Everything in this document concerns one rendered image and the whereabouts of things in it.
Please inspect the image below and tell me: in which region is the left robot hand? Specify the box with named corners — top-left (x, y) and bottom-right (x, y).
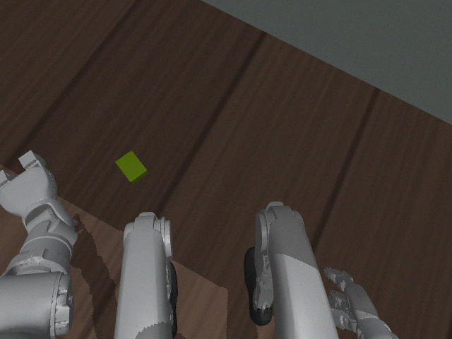
top-left (0, 150), bottom-right (78, 226)

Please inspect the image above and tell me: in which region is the right robot foot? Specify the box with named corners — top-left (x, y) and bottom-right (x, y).
top-left (244, 246), bottom-right (273, 326)

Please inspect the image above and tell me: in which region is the right robot hand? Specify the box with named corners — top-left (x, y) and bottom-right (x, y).
top-left (324, 267), bottom-right (379, 333)

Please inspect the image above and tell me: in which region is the right robot arm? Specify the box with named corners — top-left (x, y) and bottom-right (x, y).
top-left (356, 318), bottom-right (399, 339)

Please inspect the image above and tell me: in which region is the small box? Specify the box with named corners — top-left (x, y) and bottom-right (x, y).
top-left (116, 151), bottom-right (149, 184)

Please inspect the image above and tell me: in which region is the left robot arm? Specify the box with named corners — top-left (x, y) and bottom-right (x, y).
top-left (0, 199), bottom-right (78, 339)

